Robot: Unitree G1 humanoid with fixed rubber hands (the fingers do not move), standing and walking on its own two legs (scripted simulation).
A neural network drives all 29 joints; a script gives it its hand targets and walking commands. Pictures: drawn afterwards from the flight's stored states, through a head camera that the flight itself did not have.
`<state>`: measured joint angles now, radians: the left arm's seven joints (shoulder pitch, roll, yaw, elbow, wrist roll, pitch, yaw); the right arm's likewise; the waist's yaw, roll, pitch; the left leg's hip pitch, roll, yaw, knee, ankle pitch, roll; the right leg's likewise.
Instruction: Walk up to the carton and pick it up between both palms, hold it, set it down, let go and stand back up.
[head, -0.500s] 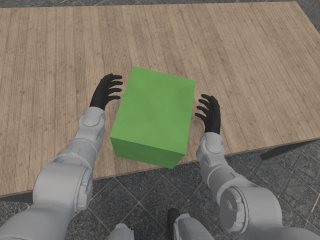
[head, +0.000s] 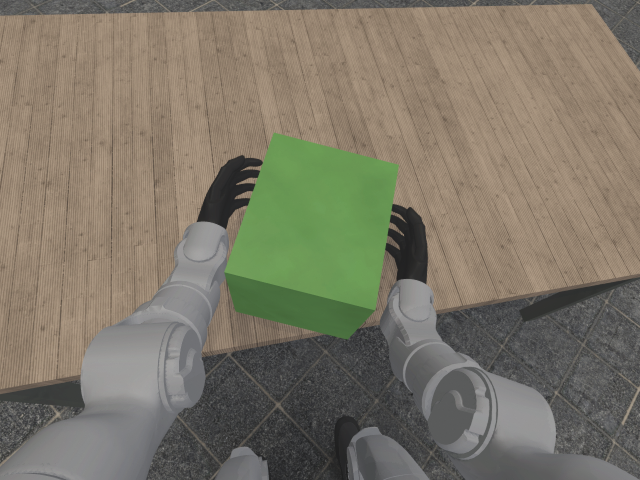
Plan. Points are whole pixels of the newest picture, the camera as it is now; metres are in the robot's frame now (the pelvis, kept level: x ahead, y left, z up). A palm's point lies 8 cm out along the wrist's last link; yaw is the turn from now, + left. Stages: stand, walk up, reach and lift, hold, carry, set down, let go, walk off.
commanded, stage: reach and lift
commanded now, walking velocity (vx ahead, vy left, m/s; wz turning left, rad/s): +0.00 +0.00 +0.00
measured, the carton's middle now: (312, 242) +0.41 -0.02 -0.03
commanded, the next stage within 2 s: none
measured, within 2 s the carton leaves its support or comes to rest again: neither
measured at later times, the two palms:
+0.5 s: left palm (218, 215) +0.45 +0.10 -0.02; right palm (407, 272) +0.36 -0.14 -0.03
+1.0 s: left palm (218, 216) +0.45 +0.10 -0.02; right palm (406, 273) +0.35 -0.14 -0.03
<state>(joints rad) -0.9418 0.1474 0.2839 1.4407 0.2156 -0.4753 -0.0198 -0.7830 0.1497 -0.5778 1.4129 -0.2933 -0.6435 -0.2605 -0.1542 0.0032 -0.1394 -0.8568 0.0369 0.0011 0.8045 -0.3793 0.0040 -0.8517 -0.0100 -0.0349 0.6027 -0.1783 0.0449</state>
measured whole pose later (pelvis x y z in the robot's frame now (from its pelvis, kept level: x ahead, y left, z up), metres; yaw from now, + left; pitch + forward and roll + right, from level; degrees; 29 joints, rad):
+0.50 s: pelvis +0.00 +0.00 +0.00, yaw +0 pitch +25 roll -4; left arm -0.96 0.15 0.30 1.52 0.22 -0.55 -0.02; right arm -0.76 0.16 -0.58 1.41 -0.29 -0.70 -0.27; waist -0.14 0.01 -0.14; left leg -0.86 0.04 0.00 0.80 -0.38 0.00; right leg -0.85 -0.01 -0.03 0.60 -0.18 0.04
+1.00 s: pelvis +0.00 +0.00 +0.00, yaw +0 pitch +25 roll -4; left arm -0.97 0.14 0.30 1.53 0.22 -0.56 -0.01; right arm -0.76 0.16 -0.58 1.43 -0.29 -0.74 -0.30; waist -0.14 0.01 -0.14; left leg -0.86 0.04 0.00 0.80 -0.38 0.00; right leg -0.85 -0.01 -0.03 0.60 -0.18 0.04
